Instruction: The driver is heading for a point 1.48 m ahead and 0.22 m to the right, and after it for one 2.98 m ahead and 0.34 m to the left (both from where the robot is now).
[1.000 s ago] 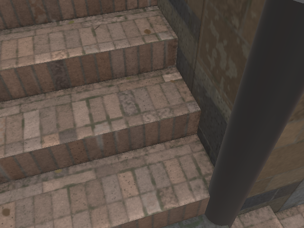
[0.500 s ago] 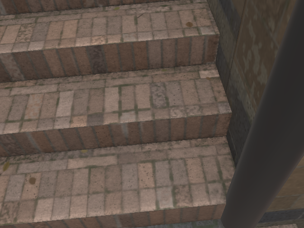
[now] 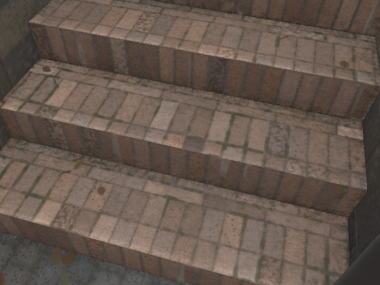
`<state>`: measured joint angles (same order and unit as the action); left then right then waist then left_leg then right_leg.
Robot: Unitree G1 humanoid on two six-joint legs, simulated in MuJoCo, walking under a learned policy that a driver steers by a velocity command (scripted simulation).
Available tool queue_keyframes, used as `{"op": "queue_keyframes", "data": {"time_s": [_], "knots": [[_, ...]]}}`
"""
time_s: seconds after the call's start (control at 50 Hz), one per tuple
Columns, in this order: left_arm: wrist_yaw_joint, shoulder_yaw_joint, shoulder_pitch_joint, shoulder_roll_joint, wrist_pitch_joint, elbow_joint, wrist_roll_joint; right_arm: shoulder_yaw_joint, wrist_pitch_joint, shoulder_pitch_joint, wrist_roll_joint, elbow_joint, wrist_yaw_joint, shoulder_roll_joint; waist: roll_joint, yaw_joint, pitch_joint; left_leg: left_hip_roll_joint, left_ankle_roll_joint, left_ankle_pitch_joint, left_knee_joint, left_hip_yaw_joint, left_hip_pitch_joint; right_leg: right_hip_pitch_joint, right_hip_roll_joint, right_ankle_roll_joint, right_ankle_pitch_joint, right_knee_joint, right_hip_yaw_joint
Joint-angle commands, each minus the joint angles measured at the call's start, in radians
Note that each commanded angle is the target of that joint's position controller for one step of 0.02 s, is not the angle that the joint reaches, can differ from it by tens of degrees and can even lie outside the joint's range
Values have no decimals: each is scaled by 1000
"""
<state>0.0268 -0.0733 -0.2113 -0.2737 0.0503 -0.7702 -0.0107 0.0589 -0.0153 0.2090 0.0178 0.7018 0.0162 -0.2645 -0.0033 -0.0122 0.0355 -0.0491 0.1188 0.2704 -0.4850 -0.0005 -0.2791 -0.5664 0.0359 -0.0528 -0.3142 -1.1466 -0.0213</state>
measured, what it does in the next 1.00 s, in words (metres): walks ahead: right foot, then left foot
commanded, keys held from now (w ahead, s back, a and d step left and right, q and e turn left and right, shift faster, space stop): w+q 0.10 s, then w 0.58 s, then w+e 0.32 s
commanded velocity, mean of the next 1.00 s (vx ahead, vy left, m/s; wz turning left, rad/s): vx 0.50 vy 0.00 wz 0.11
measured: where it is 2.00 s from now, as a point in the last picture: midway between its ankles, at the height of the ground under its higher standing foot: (254, 136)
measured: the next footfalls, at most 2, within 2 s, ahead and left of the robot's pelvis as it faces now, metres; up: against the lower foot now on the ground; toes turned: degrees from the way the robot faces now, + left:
right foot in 0.26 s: +0.16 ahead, -0.14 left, +0.00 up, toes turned +7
left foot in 0.72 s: +0.33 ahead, +0.12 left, +0.00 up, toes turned +7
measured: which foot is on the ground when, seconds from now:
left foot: down 0.00-0.28, up 0.30-0.70, down 0.72-1.00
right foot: up 0.00-0.24, down 0.26-0.72, up 0.74-1.00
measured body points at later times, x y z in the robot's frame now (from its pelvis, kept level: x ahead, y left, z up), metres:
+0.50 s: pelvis +0.14 -0.04 +0.01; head +0.16 -0.06 +0.46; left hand +0.17 +0.23 -0.10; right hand +0.34 -0.27 -0.09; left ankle +0.15 +0.12 -0.66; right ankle +0.12 -0.14 -0.74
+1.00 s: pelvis +0.32 +0.02 +0.00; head +0.32 +0.03 +0.45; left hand +0.45 +0.26 -0.12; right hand +0.29 -0.23 -0.14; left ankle +0.29 +0.12 -0.74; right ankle +0.34 -0.11 -0.44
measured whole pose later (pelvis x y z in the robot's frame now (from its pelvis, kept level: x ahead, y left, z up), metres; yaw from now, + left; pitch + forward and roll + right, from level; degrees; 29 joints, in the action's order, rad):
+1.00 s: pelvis +0.32 +0.02 +0.00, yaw +1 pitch +1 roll +1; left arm 0.03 -0.03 -0.22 -0.19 -0.01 -0.74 0.00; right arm 0.04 -0.07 0.48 -0.03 0.94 0.00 -0.21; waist 0.03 0.03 0.04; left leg 0.00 0.04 0.27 -0.42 0.12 -0.18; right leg -1.07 0.01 0.01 -0.42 -2.09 0.05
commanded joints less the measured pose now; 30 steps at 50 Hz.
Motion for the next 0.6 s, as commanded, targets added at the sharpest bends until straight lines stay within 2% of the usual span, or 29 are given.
{"op": "queue_keyframes", "data": {"time_s": [0.02, 0.04, 0.1, 0.12, 0.14, 0.16, 0.2, 0.22, 0.24, 0.26, 0.28, 0.3, 0.32, 0.34, 0.36, 0.38, 0.4, 0.42, 0.44, 0.48, 0.54, 0.6], "knots": [[0, -9, 47, -51, 54, 69, 10, 28, -44, -3, -13, -74, 1, -115, -42, 6, -65, 195, 158, 239, 327, -321, 51, -114, 15, -1, 98, 167, 15], [6, -3, 77, -46, 58, 79, 9, 34, -50, 2, -11, -76, 2, -132, -65, 13, -68, 190, 158, 181, 323, -309, 52, -92, 11, -3, 118, 259, 21], [8, 9, 124, -43, 71, 101, 24, 45, -53, 7, -5, -93, -3, -156, -116, 35, -51, 188, 160, 107, 297, -312, 48, 18, -21, -12, 85, 468, 19], [0, 9, 159, -54, 76, 118, 25, 47, -46, 29, -5, -101, -7, -167, -102, 60, -27, 195, 157, 74, 271, -310, 85, 21, -22, -14, 103, 499, 11], [-13, 1, 181, -79, 86, 130, 34, 51, -53, 49, 7, -91, -3, -173, -102, 73, -33, 203, 150, 81, 261, -325, 101, 21, -23, -12, 123, 548, 19], [-21, 3, 188, -82, 93, 138, 37, 50, -55, 64, 8, -89, -5, -175, -110, 80, -26, 214, 146, 85, 246, -344, 113, 41, -22, -5, 112, 575, 22], [-33, 3, 172, -90, 103, 147, 41, 44, -55, 73, 4, -91, -11, -162, -119, 71, -15, 228, 134, 107, 217, -381, 112, 108, -20, 24, 91, 617, 24], [-37, 1, 142, -95, 107, 141, 39, 39, -52, 62, 2, -98, -14, -154, -116, 50, -8, 218, 122, 108, 193, -384, 102, 164, -23, 43, 123, 660, 15], [-36, -2, 106, -96, 108, 132, 31, 31, -52, 58, -1, -103, -18, -131, -112, 30, 8, 188, 103, 77, 159, -370, 91, 242, -29, 59, 149, 704, 4], [-31, -5, 60, -104, 108, 129, 18, 18, -56, 45, -5, -111, -20, -99, -104, 2, 35, 154, 76, 8, 99, -349, 55, 349, 1, 79, 176, 714, 29], [-22, -13, -50, -135, 107, 123, 4, 3, -63, 9, -10, -128, -22, -58, -53, -54, 99, 100, 32, -48, -72, -279, -33, 513, 100, 123, 183, 722, 128], [-25, -44, -154, -229, 98, 85, -8, -9, -79, 32, 5, -166, -19, -22, 247, -50, 131, -8, -39, 62, -308, -118, -310, 725, 224, 246, 14, 799, 397], [-34, -51, -241, -213, 93, 68, -4, 0, -90, -13, 19, -179, -14, -86, 288, -107, 93, -8, -71, 294, -558, -114, -519, 776, 349, 351, -140, 904, 639], [-33, -32, -240, -157, 96, 67, -1, 17, -90, -5, 39, -165, -14, -134, 163, -84, 7, 13, -62, 245, -706, -194, -576, 711, 363, 342, -204, 913, 641], [-31, -23, -181, -136, 95, 85, 0, 17, -83, 9, 31, -149, -18, -131, 101, -41, -21, 38, -54, 160, -758, -187, -581, 662, 323, 307, -157, 912, 546], [-26, -14, -125, -112, 93, 97, 3, 13, -77, -2, 12, -150, -22, -118, 71, -13, -50, 54, -56, 86, -739, -170, -580, 606, 287, 291, -45, 927, 458], [-27, -11, -83, -105, 91, 104, -4, 9, -74, -14, -12, -145, -24, -95, 41, 10, -54, 76, -59, 34, -708, -157, -546, 557, 255, 273, 77, 944, 382], [-28, -3, -65, -95, 88, 105, -6, 4, -66, -2, -32, -139, -29, -73, 52, 26, -46, 85, -76, -2, -681, -122, -481, 497, 221, 265, 196, 954, 307], [-31, -1, -61, -92, 87, 98, -6, -1, -61, 6, -34, -127, -31, -57, 63, 33, -33, 80, -94, -22, -660, -87, -437, 461, 198, 270, 312, 955, 247], [-30, -1, -72, -105, 85, 82, -2, -9, -59, -16, -32, -128, -27, -44, 75, 27, -23, 85, -127, -59, -578, -51, -400, 438, 180, 278, 465, 956, 170], [-25, 0, -73, -121, 72, 72, 8, -28, -69, -86, -26, -138, -27, -8, 98, -1, -24, 80, -132, -151, -361, -12, -305, 415, 149, 250, 510, 947, 90], [-30, -3, -97, -139, 66, 65, 19, -27, -74, -147, -15, -150, -31, -22, 142, -33, -27, 60, -121, -172, -206, 8, -231, 439, 154, 237, 474, 923, 89]]}}
Over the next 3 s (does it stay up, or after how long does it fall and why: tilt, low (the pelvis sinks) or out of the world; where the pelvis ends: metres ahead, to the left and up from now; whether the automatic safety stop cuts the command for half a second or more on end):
stays up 1.42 -0.29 0.61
